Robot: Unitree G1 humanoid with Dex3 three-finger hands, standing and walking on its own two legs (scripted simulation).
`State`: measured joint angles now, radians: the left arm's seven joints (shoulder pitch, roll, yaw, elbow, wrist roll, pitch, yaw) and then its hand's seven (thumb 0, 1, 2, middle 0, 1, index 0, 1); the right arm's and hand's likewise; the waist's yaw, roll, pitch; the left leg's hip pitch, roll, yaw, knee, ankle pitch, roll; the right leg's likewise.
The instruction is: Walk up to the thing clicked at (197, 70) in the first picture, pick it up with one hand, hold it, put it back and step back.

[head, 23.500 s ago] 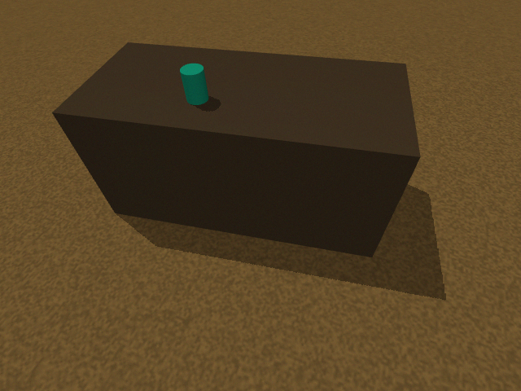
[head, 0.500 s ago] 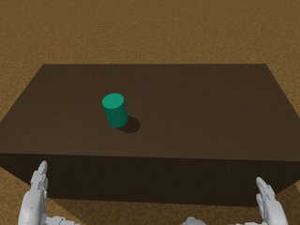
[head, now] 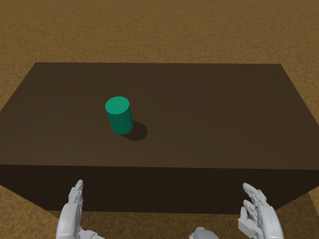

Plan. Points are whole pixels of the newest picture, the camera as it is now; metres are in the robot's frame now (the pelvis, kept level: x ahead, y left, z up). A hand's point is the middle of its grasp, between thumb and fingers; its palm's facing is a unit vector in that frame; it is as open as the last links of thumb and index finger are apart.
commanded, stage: home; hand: left
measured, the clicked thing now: (120, 116) +0.52 +0.16 -0.06
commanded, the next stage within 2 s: none
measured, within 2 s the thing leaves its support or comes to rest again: neither
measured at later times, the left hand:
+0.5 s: hand (96, 218) +0.18 +0.18 -0.05, palm faces +0.11 -0.97 -0.23, open 17.5 cm
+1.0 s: hand (98, 223) +0.18 +0.17 -0.05, palm faces +0.11 -0.97 -0.22, open 17.5 cm
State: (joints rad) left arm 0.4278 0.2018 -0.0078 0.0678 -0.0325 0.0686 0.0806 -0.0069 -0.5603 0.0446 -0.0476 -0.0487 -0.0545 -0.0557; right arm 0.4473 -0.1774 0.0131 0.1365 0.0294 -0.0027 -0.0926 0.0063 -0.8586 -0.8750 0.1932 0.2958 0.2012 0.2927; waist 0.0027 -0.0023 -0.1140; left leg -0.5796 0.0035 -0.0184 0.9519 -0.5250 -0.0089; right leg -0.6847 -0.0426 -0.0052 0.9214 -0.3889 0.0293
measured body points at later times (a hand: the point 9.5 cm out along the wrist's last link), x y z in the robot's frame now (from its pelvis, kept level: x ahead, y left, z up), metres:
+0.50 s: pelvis +0.01 +0.00 +0.00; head +0.04 +0.00 +0.45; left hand +0.18 +0.23 -0.03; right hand +0.17 -0.23 -0.04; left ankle -0.03 +0.12 -0.69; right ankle +0.04 -0.14 -0.69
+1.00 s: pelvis +0.00 -0.01 +0.00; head +0.04 +0.00 +0.45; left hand +0.17 +0.22 -0.03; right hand +0.17 -0.23 -0.04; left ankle -0.03 +0.12 -0.69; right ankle +0.04 -0.14 -0.69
